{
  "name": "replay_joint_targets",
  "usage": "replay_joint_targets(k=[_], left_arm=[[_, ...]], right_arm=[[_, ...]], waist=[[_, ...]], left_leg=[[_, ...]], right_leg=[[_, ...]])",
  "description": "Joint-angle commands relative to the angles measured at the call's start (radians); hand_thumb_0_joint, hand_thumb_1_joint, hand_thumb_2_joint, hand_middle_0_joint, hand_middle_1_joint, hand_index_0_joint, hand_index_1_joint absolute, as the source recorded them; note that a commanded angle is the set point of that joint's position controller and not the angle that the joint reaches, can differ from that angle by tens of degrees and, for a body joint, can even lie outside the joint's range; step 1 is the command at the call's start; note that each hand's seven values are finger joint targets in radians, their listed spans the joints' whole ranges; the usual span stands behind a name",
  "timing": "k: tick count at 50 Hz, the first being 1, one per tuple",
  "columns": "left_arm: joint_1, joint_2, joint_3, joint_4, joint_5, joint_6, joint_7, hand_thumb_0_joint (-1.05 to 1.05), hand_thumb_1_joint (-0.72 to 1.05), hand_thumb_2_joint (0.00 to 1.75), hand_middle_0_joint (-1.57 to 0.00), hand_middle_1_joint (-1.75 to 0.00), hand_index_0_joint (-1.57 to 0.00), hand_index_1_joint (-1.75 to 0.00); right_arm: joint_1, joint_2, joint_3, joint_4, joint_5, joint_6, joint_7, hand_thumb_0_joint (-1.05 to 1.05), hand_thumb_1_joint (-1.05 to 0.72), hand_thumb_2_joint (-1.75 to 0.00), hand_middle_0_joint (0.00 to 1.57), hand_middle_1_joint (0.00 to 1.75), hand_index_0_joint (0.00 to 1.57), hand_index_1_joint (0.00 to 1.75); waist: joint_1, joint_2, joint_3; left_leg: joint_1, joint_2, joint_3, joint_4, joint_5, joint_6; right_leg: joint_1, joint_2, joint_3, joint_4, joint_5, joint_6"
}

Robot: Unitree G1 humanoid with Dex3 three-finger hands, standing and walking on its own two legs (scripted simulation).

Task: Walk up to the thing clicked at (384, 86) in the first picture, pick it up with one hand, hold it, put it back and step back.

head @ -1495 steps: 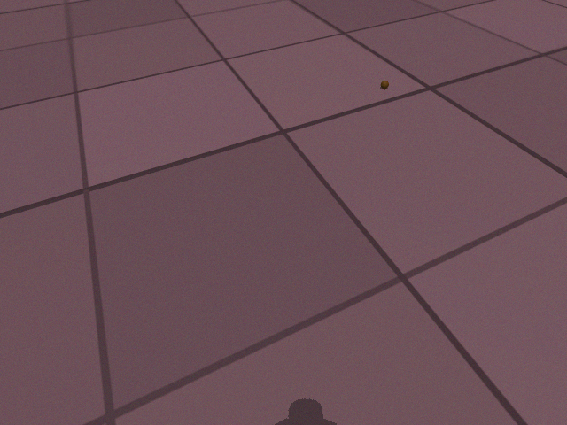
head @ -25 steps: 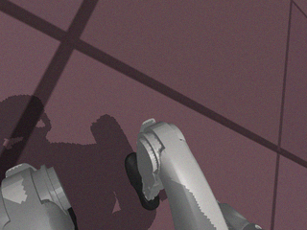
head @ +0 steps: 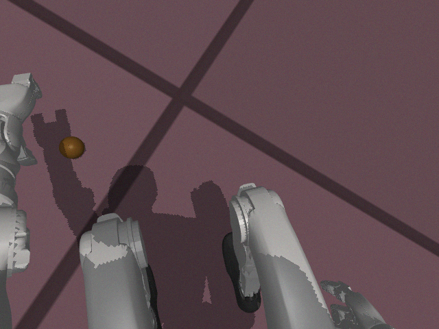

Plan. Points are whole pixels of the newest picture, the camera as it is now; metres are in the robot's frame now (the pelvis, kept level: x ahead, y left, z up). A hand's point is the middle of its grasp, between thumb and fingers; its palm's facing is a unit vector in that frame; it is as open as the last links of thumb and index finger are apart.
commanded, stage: withdraw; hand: left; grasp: from above
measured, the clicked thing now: (71, 147) +0.52 +0.27 -0.34
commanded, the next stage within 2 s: home in 0.26 s
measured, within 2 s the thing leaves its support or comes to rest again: neither
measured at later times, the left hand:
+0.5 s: hand (36, 121) +0.52 +0.29 -0.17, palm faces -0.31 -0.06 -0.95, open 13.5 cm
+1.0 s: hand out of the picture +0.33 +0.26 +0.03, palm faces -0.19 -0.74 -0.64, open 7.7 cm
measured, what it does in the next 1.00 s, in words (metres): rises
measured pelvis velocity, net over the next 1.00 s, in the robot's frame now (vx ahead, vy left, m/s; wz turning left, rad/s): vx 0.01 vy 0.00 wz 0.08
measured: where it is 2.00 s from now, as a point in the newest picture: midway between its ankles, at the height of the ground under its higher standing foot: (197, 301)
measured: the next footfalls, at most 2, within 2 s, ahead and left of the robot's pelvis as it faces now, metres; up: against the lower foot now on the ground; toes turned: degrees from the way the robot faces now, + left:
none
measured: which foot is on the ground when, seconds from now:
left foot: down 0.00-1.00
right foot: down 0.00-1.00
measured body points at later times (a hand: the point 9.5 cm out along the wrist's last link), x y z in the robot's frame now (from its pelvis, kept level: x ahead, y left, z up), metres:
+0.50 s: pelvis +0.01 +0.00 -0.03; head +0.25 +0.07 +0.34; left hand +0.54 +0.29 -0.12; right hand +0.03 -0.25 -0.13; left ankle +0.08 +0.13 -0.33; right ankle +0.11 -0.13 -0.33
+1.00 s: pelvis +0.01 +0.00 +0.14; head +0.17 +0.05 +0.56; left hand +0.34 +0.29 +0.07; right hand +0.21 -0.26 +0.04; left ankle +0.08 +0.13 -0.33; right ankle +0.11 -0.13 -0.33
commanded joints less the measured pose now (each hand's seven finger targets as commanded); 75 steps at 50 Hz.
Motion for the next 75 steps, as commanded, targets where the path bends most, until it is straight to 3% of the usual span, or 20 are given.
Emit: replay_joint_targets(k=[1, 4, 7, 13, 18, 21, 26, 29, 33, 35, 36, 40, 43, 46, 47, 50, 56, 63, 67, 75], left_arm=[[-0.317, 0.214, 0.04, -0.114, 0.044, -0.082, 0.038, 0.0, -0.5, 1.01, -0.12, -0.99, -0.1, -1.01], [-0.324, 0.267, 0.07, -0.067, 0.101, -0.13, 0.119, 0.0, -0.51, 1.01, -0.11, -1.0, -0.1, -1.01], [-0.375, 0.274, 0.08, -0.019, 0.156, -0.152, 0.203, 0.0, -0.53, 1.01, -0.09, -1.01, -0.08, -1.02], [-0.484, 0.327, 0.13, -0.043, 0.203, -0.14, 0.34, 0.0, -0.55, 1.01, -0.09, -1.01, -0.08, -1.02], [-0.427, 0.315, 0.171, -0.137, 0.164, -0.065, 0.382, 0.0, -0.52, 0.98, -0.1, -0.98, -0.1, -0.98], [-0.4, 0.297, 0.162, -0.151, 0.125, -0.006, 0.367, 0.0, -0.28, 0.95, -0.23, -0.74, -0.2, -0.76], [-0.216, 0.19, 0.154, -0.18, -0.039, 0.097, 0.26, 0.0, 0.09, 0.94, -0.22, -0.6, -0.2, -0.62], [-0.083, 0.129, 0.148, -0.306, -0.16, 0.128, 0.154, 0.0, 0.33, 0.95, -0.22, -0.53, -0.21, -0.54], [0.138, 0.044, 0.142, -0.487, -0.317, 0.152, 0.023, 0.0, 0.57, 0.91, -0.21, -0.42, -0.2, -0.43], [0.226, -0.012, 0.115, -0.624, -0.389, 0.155, -0.031, 0.0, 0.65, 0.9, -0.2, -0.38, -0.2, -0.39], [0.265, -0.012, 0.136, -0.692, -0.424, 0.158, -0.044, 0.0, 0.7, 0.85, -0.19, -0.32, -0.19, -0.33], [0.392, -0.05, 0.167, -0.932, -0.546, 0.166, -0.045, 0.0, 0.9, 0.9, -0.2, -0.3, -0.2, -0.3], [0.426, -0.08, 0.176, -1.046, -0.598, 0.173, -0.015, 0.0, 0.9, 0.9, -0.2, -0.3, -0.2, -0.3], [0.534, -0.166, 0.124, -1.082, -0.649, 0.206, -0.001, 0.0, 0.9, 0.9, -0.2, -0.3, -0.2, -0.3], [0.56, -0.165, 0.141, -1.104, -0.672, 0.218, 0.007, 0.0, 0.9, 0.9, -0.2, -0.3, -0.2, -0.3], [0.67, -0.234, 0.107, -1.127, -0.766, 0.259, 0.006, 0.0, 0.9, 0.9, -0.2, -0.3, -0.2, -0.3], [0.863, -0.277, 0.121, -1.239, -0.935, 0.327, 0.021, 0.0, 0.9, 0.9, -0.2, -0.3, -0.2, -0.3], [1.055, -0.344, 0.146, -1.305, -1.049, 0.399, 0.029, 0.0, 0.9, 0.9, -0.2, -0.3, -0.2, -0.3], [1.18, -0.39, 0.164, -1.388, -1.114, 0.441, 0.023, 0.0, 0.9, 0.9, -0.2, -0.3, -0.2, -0.3], [1.425, -0.439, 0.157, -1.564, -1.165, 0.486, 0.003, 0.0, 0.9, 0.9, -0.2, -0.3, -0.2, -0.3]], right_arm=[[0.217, -0.226, -0.055, -0.008, -0.002, 0.018, -0.054, 0.0, -0.9, -0.91, 0.2, 0.3, 0.2, 0.3], [0.2, -0.221, -0.035, 0.0, -0.017, 0.024, -0.062, 0.0, -0.9, -0.9, 0.2, 0.3, 0.2, 0.3], [0.197, -0.227, -0.026, 0.007, -0.029, 0.022, -0.058, 0.0, -0.9, -0.9, 0.2, 0.3, 0.2, 0.3], [0.221, -0.257, -0.039, 0.013, -0.056, -0.006, -0.053, 0.0, -0.91, -0.9, 0.2, 0.3, 0.2, 0.3], [0.227, -0.255, -0.074, 0.013, -0.046, -0.025, -0.048, 0.0, -0.9, -0.9, 0.2, 0.3, 0.2, 0.3], [0.255, -0.23, -0.08, 0.025, -0.031, -0.026, -0.041, 0.0, -0.89, -0.89, 0.2, 0.3, 0.2, 0.3], [0.289, -0.204, -0.119, 0.037, 0.001, -0.009, -0.029, 0.0, -0.89, -0.9, 0.2, 0.3, 0.2, 0.3], [0.289, -0.193, -0.151, 0.004, 0.037, 0.011, -0.028, 0.0, -0.89, -0.9, 0.2, 0.3, 0.2, 0.3], [0.234, -0.19, -0.162, -0.032, 0.071, 0.031, -0.051, 0.0, -0.9, -0.9, 0.2, 0.3, 0.2, 0.3], [0.214, -0.172, -0.166, -0.055, 0.082, 0.03, -0.06, 0.0, -0.9, -0.9, 0.2, 0.3, 0.2, 0.3], [0.208, -0.169, -0.174, -0.066, 0.086, 0.03, -0.067, 0.0, -0.9, -0.9, 0.2, 0.3, 0.2, 0.3], [0.142, -0.144, -0.191, -0.113, 0.102, 0.02, -0.096, 0.0, -0.9, -0.9, 0.2, 0.3, 0.2, 0.3], [0.106, -0.127, -0.19, -0.118, 0.11, 0.004, -0.121, 0.0, -0.9, -0.9, 0.2, 0.3, 0.2, 0.3], [0.076, -0.112, -0.189, -0.121, 0.119, -0.021, -0.142, 0.0, -0.9, -0.9, 0.2, 0.3, 0.2, 0.3], [0.067, -0.112, -0.19, -0.124, 0.12, -0.031, -0.15, 0.0, -0.9, -0.9, 0.2, 0.3, 0.2, 0.3], [0.029, -0.107, -0.182, -0.124, 0.125, -0.062, -0.17, 0.0, -0.9, -0.9, 0.2, 0.3, 0.2, 0.3], [-0.019, -0.076, -0.156, -0.164, 0.136, -0.109, -0.208, 0.0, -0.9, -0.9, 0.2, 0.3, 0.2, 0.3], [-0.004, -0.042, -0.122, -0.19, 0.141, -0.145, -0.252, 0.0, -0.9, -0.9, 0.2, 0.3, 0.2, 0.3], [0.025, -0.031, -0.111, -0.203, 0.142, -0.169, -0.284, 0.0, -0.9, -0.9, 0.2, 0.3, 0.2, 0.3], [0.083, -0.006, -0.105, -0.247, 0.133, -0.207, -0.327, 0.0, -0.9, -0.9, 0.2, 0.3, 0.2, 0.3]], waist=[[-0.06, 0.152, -0.559], [-0.047, 0.223, -0.584], [-0.064, 0.302, -0.594], [-0.086, 0.449, -0.682], [-0.055, 0.504, -0.845], [-0.04, 0.471, -0.906], [0.021, 0.367, -0.894], [0.055, 0.294, -0.925], [0.064, 0.122, -0.764], [0.077, 0.104, -0.764], [0.09, 0.081, -0.773], [0.125, 0.097, -0.779], [0.135, 0.153, -0.742], [0.131, 0.184, -0.68], [0.139, 0.178, -0.683], [0.132, 0.159, -0.6], [0.137, 0.102, -0.529], [0.15, 0.085, -0.422], [0.155, 0.08, -0.407], [0.17, 0.077, -0.317]], left_leg=[[0.331, -0.016, 0.079, -0.197, 0.113, 0.027], [0.346, -0.019, 0.088, -0.184, 0.107, 0.026], [0.397, -0.016, 0.078, -0.188, 0.096, 0.018], [0.507, -0.01, 0.058, -0.191, 0.089, 0.003], [0.587, -0.009, 0.078, -0.194, 0.167, 0.001], [0.581, -0.007, 0.096, -0.199, 0.207, 0.011], [0.549, -0.012, 0.116, -0.262, 0.223, 0.022], [0.557, -0.015, 0.117, -0.321, 0.238, 0.03], [0.491, -0.016, 0.103, -0.383, 0.187, 0.045], [0.553, -0.011, 0.097, -0.425, 0.215, 0.042], [0.591, -0.009, 0.089, -0.447, 0.214, 0.04], [0.72, -0.001, 0.072, -0.551, 0.167, 0.03], [0.82, 0.003, 0.061, -0.639, 0.121, 0.021], [0.919, 0.012, 0.041, -0.752, 0.068, 0.013], [0.954, 0.012, 0.04, -0.775, 0.05, 0.013], [1.009, 0.011, 0.025, -0.857, 0.006, 0.013], [1.119, 0.002, 0.047, -0.976, 0.031, 0.02], [1.278, 0.001, 0.037, -1.153, 0.078, 0.016], [1.387, 0.005, 0.042, -1.234, 0.189, 0.01], [1.553, 0.0, 0.065, -1.375, 0.356, 0.004]], right_leg=[[0.311, 0.045, -0.057, -0.218, 0.122, -0.09], [0.291, 0.043, -0.061, -0.192, 0.127, -0.083], [0.21, 0.045, -0.079, -0.152, 0.125, -0.088], [0.153, 0.035, -0.112, -0.095, 0.144, -0.089], [0.174, 0.027, -0.1, -0.088, 0.21, -0.089], [0.246, 0.038, -0.088, -0.124, 0.25, -0.088], [0.362, 0.041, -0.063, -0.195, 0.25, -0.084], [0.459, 0.039, -0.044, -0.252, 0.26, -0.079], [0.511, 0.036, -0.031, -0.354, 0.225, -0.076], [0.563, 0.034, -0.024, -0.391, 0.249, -0.076], [0.581, 0.03, -0.022, -0.418, 0.243, -0.077], [0.637, 0.018, -0.008, -0.5, 0.195, -0.076], [0.65, 0.011, 0.006, -0.565, 0.154, -0.078], [0.676, 0.009, 0.009, -0.624, 0.12, -0.073], [0.702, 0.011, 0.014, -0.654, 0.108, -0.072], [0.749, 0.007, 0.019, -0.73, 0.077, -0.066], [0.944, 0.009, 0.042, -0.902, 0.083, -0.061], [1.128, 0.008, 0.048, -1.07, 0.133, -0.059], [1.256, 0.012, 0.037, -1.15, 0.221, -0.057], [1.445, 0.021, 0.018, -1.307, 0.354, -0.054]])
